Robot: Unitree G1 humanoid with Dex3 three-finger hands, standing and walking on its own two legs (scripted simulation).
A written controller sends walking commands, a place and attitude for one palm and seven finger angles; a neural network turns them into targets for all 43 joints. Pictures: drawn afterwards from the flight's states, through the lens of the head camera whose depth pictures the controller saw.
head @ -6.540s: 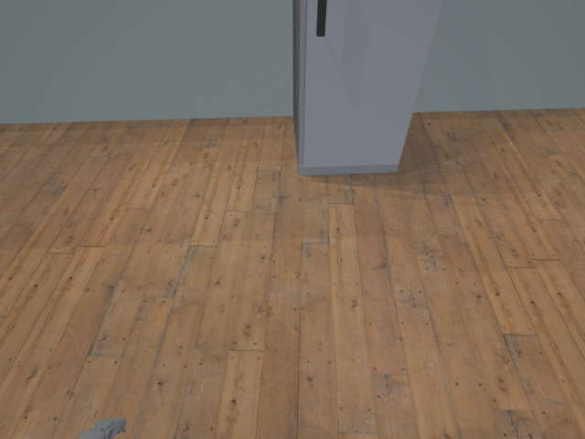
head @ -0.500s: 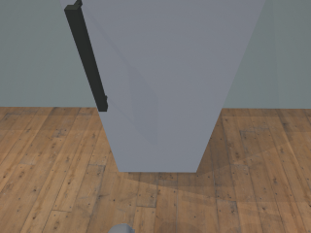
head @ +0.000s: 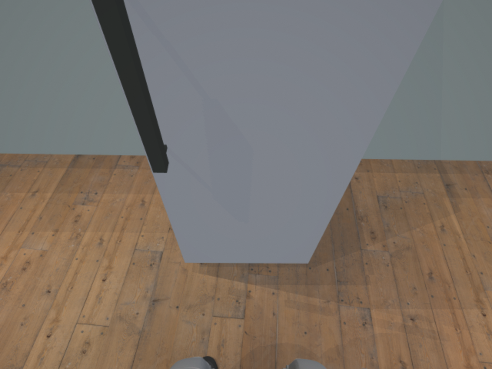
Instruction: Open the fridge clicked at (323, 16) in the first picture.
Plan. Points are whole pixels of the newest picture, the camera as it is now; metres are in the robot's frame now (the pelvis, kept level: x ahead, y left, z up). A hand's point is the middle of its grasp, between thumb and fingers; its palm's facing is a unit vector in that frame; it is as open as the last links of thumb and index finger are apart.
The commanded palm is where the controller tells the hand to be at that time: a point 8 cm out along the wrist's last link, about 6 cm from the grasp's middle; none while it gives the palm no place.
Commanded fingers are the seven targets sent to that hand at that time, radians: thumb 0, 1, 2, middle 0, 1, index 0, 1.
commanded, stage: come to a stop and stand still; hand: left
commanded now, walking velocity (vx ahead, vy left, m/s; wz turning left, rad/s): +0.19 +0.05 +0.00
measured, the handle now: (143, 94) +0.50 +0.22 +0.15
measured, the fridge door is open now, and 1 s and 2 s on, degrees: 0 0 0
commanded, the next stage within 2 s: look again from close up in 1.04 s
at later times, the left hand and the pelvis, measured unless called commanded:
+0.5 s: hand out of the picture -0.07 +0.14 -0.15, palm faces +0.14 -0.96 -0.23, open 7.3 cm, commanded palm none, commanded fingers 0.00 0.90 0.90 -0.20 -0.30 -0.20 -0.30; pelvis -0.04 -0.03 +0.01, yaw +2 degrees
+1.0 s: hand out of the picture -0.02 +0.19 -0.17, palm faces +0.05 -0.98 -0.18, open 7.3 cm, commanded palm none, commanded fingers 0.00 0.90 0.90 -0.20 -0.30 -0.20 -0.30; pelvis -0.03 +0.01 +0.01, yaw +1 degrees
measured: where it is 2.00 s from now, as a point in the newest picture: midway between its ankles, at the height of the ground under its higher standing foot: outside the picture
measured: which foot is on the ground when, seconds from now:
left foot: down 0.00-0.10, up 0.12-0.56, down 0.58-1.00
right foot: up 0.00-0.08, down 0.10-1.00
